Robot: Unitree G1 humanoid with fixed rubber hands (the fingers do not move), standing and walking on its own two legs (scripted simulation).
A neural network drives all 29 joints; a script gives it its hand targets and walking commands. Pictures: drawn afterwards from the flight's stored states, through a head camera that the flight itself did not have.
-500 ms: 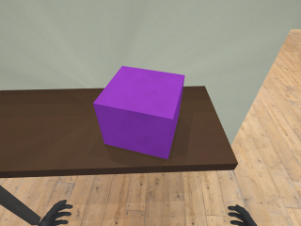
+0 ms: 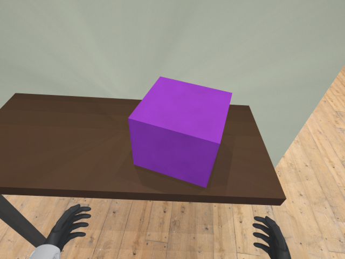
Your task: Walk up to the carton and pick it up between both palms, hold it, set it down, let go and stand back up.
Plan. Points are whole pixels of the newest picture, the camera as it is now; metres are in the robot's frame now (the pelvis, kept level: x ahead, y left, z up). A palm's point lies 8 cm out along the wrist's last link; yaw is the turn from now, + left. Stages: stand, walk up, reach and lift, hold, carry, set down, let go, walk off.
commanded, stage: reach and lift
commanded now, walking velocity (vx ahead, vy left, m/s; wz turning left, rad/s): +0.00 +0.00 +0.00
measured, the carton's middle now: (181, 129) +0.51 -0.02 +0.01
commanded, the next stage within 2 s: none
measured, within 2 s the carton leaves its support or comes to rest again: neither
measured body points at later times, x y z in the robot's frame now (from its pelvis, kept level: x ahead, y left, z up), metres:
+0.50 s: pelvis +0.04 +0.01 +0.01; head +0.07 +0.04 +0.46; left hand +0.25 +0.27 +0.01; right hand +0.23 -0.17 +0.02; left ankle +0.04 +0.11 -0.72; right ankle +0.06 -0.14 -0.72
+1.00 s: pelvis +0.05 +0.02 +0.01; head +0.08 +0.05 +0.46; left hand +0.32 +0.26 +0.05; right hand +0.28 -0.17 +0.04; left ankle +0.04 +0.11 -0.72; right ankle +0.06 -0.14 -0.72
